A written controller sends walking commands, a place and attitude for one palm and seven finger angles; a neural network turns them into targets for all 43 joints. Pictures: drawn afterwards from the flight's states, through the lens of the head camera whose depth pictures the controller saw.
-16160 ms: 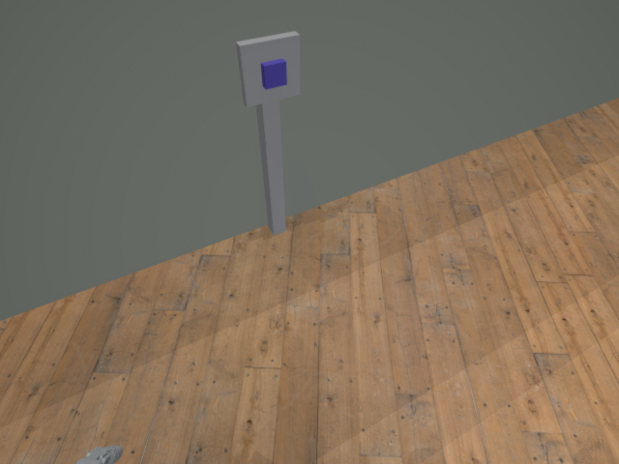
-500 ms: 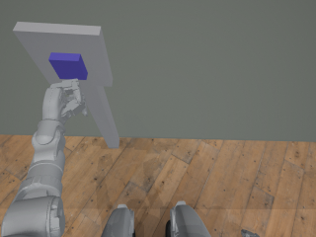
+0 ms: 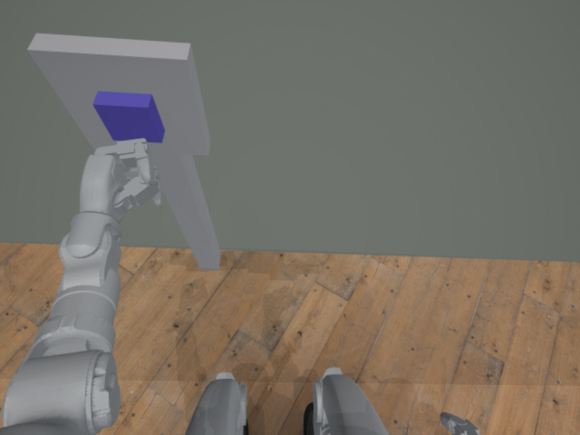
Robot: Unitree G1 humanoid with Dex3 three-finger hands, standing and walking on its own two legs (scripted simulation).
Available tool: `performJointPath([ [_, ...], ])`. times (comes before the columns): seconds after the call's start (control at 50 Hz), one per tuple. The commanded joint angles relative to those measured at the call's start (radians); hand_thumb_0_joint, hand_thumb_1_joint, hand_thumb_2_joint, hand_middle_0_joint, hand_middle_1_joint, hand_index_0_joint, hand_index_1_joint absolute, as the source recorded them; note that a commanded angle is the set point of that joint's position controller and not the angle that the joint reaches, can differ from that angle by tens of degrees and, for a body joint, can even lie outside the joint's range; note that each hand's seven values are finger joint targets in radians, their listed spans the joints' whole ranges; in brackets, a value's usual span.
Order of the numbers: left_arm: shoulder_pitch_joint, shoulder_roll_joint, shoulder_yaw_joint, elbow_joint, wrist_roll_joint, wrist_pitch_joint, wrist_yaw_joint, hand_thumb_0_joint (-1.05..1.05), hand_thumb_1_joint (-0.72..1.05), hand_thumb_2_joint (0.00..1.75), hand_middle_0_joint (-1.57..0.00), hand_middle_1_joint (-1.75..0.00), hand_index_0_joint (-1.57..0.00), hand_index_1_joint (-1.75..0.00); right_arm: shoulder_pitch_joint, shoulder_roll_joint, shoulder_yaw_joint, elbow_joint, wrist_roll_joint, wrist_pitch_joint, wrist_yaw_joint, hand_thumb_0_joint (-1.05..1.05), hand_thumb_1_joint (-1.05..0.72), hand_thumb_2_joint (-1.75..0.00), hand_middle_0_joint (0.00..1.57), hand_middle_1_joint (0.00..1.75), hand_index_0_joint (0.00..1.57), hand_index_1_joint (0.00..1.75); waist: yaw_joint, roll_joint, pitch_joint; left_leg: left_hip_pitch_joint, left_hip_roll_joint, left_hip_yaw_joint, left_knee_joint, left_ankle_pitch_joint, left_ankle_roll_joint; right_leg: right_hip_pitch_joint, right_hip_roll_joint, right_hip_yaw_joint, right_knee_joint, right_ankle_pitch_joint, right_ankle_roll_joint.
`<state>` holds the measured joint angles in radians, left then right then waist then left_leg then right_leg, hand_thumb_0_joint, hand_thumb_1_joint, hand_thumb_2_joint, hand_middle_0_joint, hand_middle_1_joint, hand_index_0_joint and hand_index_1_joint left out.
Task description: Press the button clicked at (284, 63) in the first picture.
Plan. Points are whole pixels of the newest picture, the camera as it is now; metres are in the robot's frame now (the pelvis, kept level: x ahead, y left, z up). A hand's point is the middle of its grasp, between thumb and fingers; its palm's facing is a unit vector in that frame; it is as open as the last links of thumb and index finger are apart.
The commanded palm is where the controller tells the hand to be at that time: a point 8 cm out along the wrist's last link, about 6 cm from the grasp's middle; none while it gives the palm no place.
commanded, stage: press the button with the knuckle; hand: left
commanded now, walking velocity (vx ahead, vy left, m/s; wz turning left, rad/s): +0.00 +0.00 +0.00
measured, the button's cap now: (132, 116) +0.53 +0.21 +0.07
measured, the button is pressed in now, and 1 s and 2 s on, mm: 0 14 0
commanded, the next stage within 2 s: hold the button down briefly in 0.80 s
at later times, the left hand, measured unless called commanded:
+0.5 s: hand (155, 165) +0.47 +0.19 +0.04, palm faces -0.03 -1.00 -0.03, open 2.7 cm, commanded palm +0.47 +0.23 +0.04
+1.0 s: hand (153, 158) +0.49 +0.19 +0.04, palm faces -0.05 -1.00 -0.04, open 2.8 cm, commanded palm +0.50 +0.22 +0.04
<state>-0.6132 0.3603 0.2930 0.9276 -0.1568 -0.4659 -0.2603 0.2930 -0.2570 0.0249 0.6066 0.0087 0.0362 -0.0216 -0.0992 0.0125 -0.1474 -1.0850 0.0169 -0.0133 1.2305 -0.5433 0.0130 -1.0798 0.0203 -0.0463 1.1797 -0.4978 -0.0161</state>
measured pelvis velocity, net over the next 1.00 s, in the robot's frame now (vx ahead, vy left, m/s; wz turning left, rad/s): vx -0.03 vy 0.00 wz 0.01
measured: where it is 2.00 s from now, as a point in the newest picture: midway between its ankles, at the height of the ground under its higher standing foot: outside the picture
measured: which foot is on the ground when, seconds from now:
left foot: down 0.00-1.00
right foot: down 0.00-1.00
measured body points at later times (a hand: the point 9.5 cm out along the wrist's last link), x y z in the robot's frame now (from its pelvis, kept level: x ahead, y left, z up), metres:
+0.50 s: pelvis -0.01 +0.00 -0.01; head +0.13 +0.02 +0.42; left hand +0.47 +0.24 +0.04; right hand +0.04 -0.27 -0.12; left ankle +0.02 +0.11 -0.63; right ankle +0.03 -0.11 -0.63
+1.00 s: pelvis -0.03 +0.00 -0.03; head +0.12 +0.04 +0.39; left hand +0.48 +0.24 +0.04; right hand +0.01 -0.27 -0.13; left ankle +0.02 +0.11 -0.63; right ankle +0.03 -0.11 -0.63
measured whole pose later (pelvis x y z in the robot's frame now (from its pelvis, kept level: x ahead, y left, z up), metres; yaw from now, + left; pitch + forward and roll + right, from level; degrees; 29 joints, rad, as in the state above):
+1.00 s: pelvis -0.03 +0.00 -0.03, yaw +0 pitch +26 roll -4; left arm -0.98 0.53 0.31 1.23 -0.07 -0.44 -0.26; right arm 0.32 -0.28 0.07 0.63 -0.01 0.01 -0.04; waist -0.18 0.02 -0.14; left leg -1.29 0.01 -0.06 1.34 -0.51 0.02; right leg -1.25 0.01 -0.09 1.26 -0.46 -0.02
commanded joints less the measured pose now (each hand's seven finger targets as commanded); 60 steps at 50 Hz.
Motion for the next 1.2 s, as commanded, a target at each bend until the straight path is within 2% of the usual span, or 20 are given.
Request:
performJointPath([
  [0.0, -0.44, 0.188, 0.024, -0.175, -0.005, -0.07, 0.009, 0.0, 0.9, 0.9, -1.3, -1.5, -1.3, -1.5, 0.101, -0.165, -0.067, -0.06, -0.005, -0.024, -0.011, 0.0, -0.9, -0.9, 0.2, 0.3, 0.2, 0.3, -0.024, 0.087, -0.429, 0.309, -0.006, -0.036, -0.136, 0.312, 0.002, 0.191, 0.006, 0.025, -0.141, 0.258, -0.011],
  [0.16, -0.438, 0.241, 0.075, -0.125, 0.006, -0.078, 0.016, 0.0, 0.9, 0.9, -1.3, -1.5, -1.3, -1.5, 0.122, -0.169, -0.066, -0.064, -0.013, -0.017, -0.005, 0.0, -0.9, -0.9, 0.2, 0.3, 0.2, 0.3, -0.012, 0.088, -0.49, 0.312, -0.007, -0.032, -0.125, 0.371, 0.004, 0.225, 0.008, 0.028, -0.126, 0.31, -0.012],
  [0.28, -0.517, 0.273, 0.088, -0.045, 0.012, -0.058, 0.007, 0.0, 0.9, 0.9, -1.3, -1.5, -1.3, -1.5, 0.136, -0.177, -0.061, -0.06, -0.01, -0.006, -0.008, 0.0, -0.9, -0.9, 0.2, 0.3, 0.2, 0.3, -0.05, 0.02, -0.412, 0.217, -0.007, -0.028, -0.117, 0.277, 0.016, 0.21, 0.011, 0.034, -0.142, 0.249, -0.003],
  [0.34, -0.566, 0.279, 0.085, -0.075, 0.015, -0.07, 0.003, 0.0, 0.9, 0.9, -1.3, -1.5, -1.3, -1.5, 0.142, -0.178, -0.062, -0.056, -0.013, -0.008, -0.01, 0.0, -0.9, -0.9, 0.2, 0.3, 0.2, 0.3, -0.044, 0.101, -0.473, 0.281, -0.006, -0.035, -0.113, 0.312, 0.01, 0.181, 0.01, 0.032, -0.13, 0.256, -0.01],
  [0.48, -0.695, 0.27, 0.049, -0.037, 0.031, -0.064, 0.015, 0.0, 0.9, 0.9, -1.3, -1.5, -1.3, -1.5, 0.156, -0.187, -0.058, -0.033, -0.018, -0.011, -0.012, 0.0, -0.9, -0.9, 0.2, 0.3, 0.2, 0.3, -0.082, 0.131, -0.46, 0.299, -0.001, -0.061, -0.11, 0.259, 0.008, 0.089, 0.013, 0.018, -0.13, 0.175, -0.011],
  [0.54, -0.732, 0.294, 0.064, -0.026, 0.034, -0.06, 0.025, 0.0, 0.9, 0.9, -1.3, -1.5, -1.3, -1.5, 0.165, -0.194, -0.057, -0.028, -0.022, -0.013, -0.013, 0.0, -0.9, -0.9, 0.2, 0.3, 0.2, 0.3, -0.092, 0.124, -0.493, 0.304, -0.001, -0.066, -0.1, 0.275, 0.011, 0.089, 0.014, 0.018, -0.125, 0.184, -0.011],
  [0.64, -0.777, 0.342, 0.088, 0.008, 0.041, -0.051, 0.024, 0.0, 0.9, 0.9, -1.3, -1.5, -1.3, -1.5, 0.169, -0.196, -0.049, -0.024, -0.025, -0.015, -0.015, 0.0, -0.9, -0.9, 0.2, 0.3, 0.2, 0.3, -0.104, 0.121, -0.485, 0.249, -0.003, -0.059, -0.084, 0.247, 0.018, 0.098, 0.016, 0.025, -0.128, 0.169, -0.009],
  [0.7, -0.82, 0.332, 0.065, 0.047, 0.043, -0.036, 0.023, 0.0, 0.9, 0.9, -1.3, -1.5, -1.3, -1.5, 0.167, -0.197, -0.04, -0.025, -0.022, -0.018, -0.017, 0.0, -0.9, -0.9, 0.2, 0.3, 0.2, 0.3, -0.124, 0.117, -0.421, 0.191, -0.006, -0.059, -0.087, 0.166, 0.02, 0.073, 0.017, 0.025, -0.135, 0.112, -0.007],
  [0.76, -0.868, 0.382, 0.09, 0.058, 0.046, -0.03, 0.029, 0.0, 0.9, 0.9, -1.3, -1.5, -1.3, -1.5, 0.171, -0.207, -0.035, -0.026, -0.025, -0.026, -0.023, 0.0, -0.9, -0.9, 0.2, 0.3, 0.2, 0.3, -0.134, 0.116, -0.447, 0.175, -0.006, -0.066, -0.077, 0.143, 0.024, 0.057, 0.017, 0.023, -0.122, 0.091, -0.007],
  [0.78, -0.88, 0.377, 0.08, 0.054, 0.051, -0.03, 0.029, 0.0, 0.9, 0.9, -1.3, -1.5, -1.3, -1.5, 0.171, -0.205, -0.036, -0.026, -0.024, -0.028, -0.024, 0.0, -0.9, -0.9, 0.2, 0.3, 0.2, 0.3, -0.132, 0.147, -0.456, 0.187, -0.007, -0.066, -0.078, 0.14, 0.021, 0.044, 0.017, 0.024, -0.12, 0.086, -0.009],
  [0.82, -0.91, 0.35, 0.059, 0.07, 0.047, -0.022, 0.033, 0.0, 0.9, 0.9, -1.3, -1.5, -1.3, -1.5, 0.175, -0.206, -0.033, -0.027, -0.025, -0.034, -0.025, 0.0, -0.9, -0.9, 0.2, 0.3, 0.2, 0.3, -0.154, 0.136, -0.44, 0.18, -0.006, -0.075, -0.077, 0.113, 0.025, 0.014, 0.019, 0.018, -0.117, 0.07, -0.008],
  [0.84, -0.929, 0.385, 0.078, 0.061, 0.05, -0.023, 0.038, 0.0, 0.9, 0.9, -1.3, -1.5, -1.3, -1.5, 0.174, -0.212, -0.032, -0.023, -0.025, -0.035, -0.027, 0.0, -0.9, -0.9, 0.2, 0.3, 0.2, 0.3, -0.146, 0.156, -0.456, 0.184, -0.005, -0.078, -0.078, 0.108, 0.021, 0.01, 0.017, 0.017, -0.113, 0.066, -0.009],
  [0.88, -0.936, 0.367, 0.053, 0.091, 0.055, -0.008, 0.042, 0.0, 0.9, 0.9, -1.3, -1.5, -1.3, -1.5, 0.175, -0.212, -0.028, -0.023, -0.023, -0.038, -0.029, 0.0, -0.9, -0.9, 0.2, 0.3, 0.2, 0.3, -0.162, 0.142, -0.429, 0.166, -0.005, -0.08, -0.08, 0.069, 0.023, -0.011, 0.018, 0.017, -0.118, 0.043, -0.008],
  [0.96, -0.963, 0.387, 0.057, 0.091, 0.065, 0.004, 0.058, 0.0, 0.9, 0.9, -1.3, -1.5, -1.3, -1.5, 0.179, -0.219, -0.024, -0.024, -0.025, -0.047, -0.031, 0.0, -0.9, -0.9, 0.2, 0.3, 0.2, 0.3, -0.161, 0.167, -0.446, 0.169, -0.004, -0.095, -0.091, 0.02, 0.021, -0.036, 0.017, 0.012, -0.109, 0.015, -0.01],
  [0.98, -0.977, 0.361, 0.033, 0.084, 0.064, 0.008, 0.058, 0.0, 0.9, 0.9, -1.3, -1.5, -1.3, -1.5, 0.175, -0.216, -0.022, -0.025, -0.026, -0.051, -0.03, 0.0, -0.9, -0.9, 0.2, 0.3, 0.2, 0.3, -0.17, 0.179, -0.442, 0.166, -0.006, -0.09, -0.091, 0.004, 0.022, -0.039, 0.015, 0.014, -0.113, 0.009, -0.008],
  [1.02, -0.979, 0.395, 0.061, 0.085, 0.065, 0.009, 0.063, 0.0, 0.9, 0.9, -1.3, -1.5, -1.3, -1.5, 0.182, -0.221, -0.022, -0.025, -0.026, -0.056, -0.031, 0.0, -0.9, -0.9, 0.2, 0.3, 0.2, 0.3, -0.167, 0.162, -0.464, 0.161, -0.005, -0.095, -0.088, 0.006, 0.024, -0.029, 0.016, 0.014, -0.11, 0.009, -0.01],
  [1.06, -1.002, 0.387, 0.048, 0.065, 0.068, 0.01, 0.063, 0.0, 0.9, 0.9, -1.3, -1.5, -1.3, -1.5, 0.184, -0.218, -0.02, -0.023, -0.028, -0.061, -0.03, 0.0, -0.9, -0.9, 0.2, 0.3, 0.2, 0.3, -0.161, 0.201, -0.481, 0.178, -0.006, -0.095, -0.09, 0.012, 0.02, -0.034, 0.015, 0.013, -0.107, 0.013, -0.011],
  [1.12, -0.993, 0.397, 0.055, 0.096, 0.068, 0.015, 0.066, 0.0, 0.9, 0.9, -1.3, -1.5, -1.3, -1.5, 0.182, -0.222, -0.016, -0.023, -0.026, -0.067, -0.029, 0.0, -0.9, -0.9, 0.2, 0.3, 0.2, 0.3, -0.171, 0.164, -0.435, 0.137, -0.006, -0.099, -0.099, -0.039, 0.023, -0.039, 0.017, 0.013, -0.113, -0.014, -0.012],
  [1.14, -1.005, 0.42, 0.066, 0.08, 0.071, 0.012, 0.07, 0.0, 0.9, 0.9, -1.3, -1.5, -1.3, -1.5, 0.182, -0.224, -0.015, -0.024, -0.027, -0.069, -0.031, 0.0, -0.9, -0.9, 0.2, 0.3, 0.2, 0.3, -0.166, 0.171, -0.448, 0.131, -0.005, -0.094, -0.095, -0.036, 0.024, -0.028, 0.016, 0.017, -0.111, -0.015, -0.01],
  [1.18, -1.008, 0.388, 0.037, 0.078, 0.075, 0.012, 0.069, 0.0, 0.9, 0.9, -1.3, -1.5, -1.3, -1.5, 0.181, -0.222, -0.015, -0.022, -0.027, -0.073, -0.029, 0.0, -0.9, -0.9, 0.2, 0.3, 0.2, 0.3, -0.169, 0.198, -0.447, 0.151, -0.004, -0.104, -0.105, -0.061, 0.02, -0.056, 0.016, 0.013, -0.108, -0.023, -0.012],
])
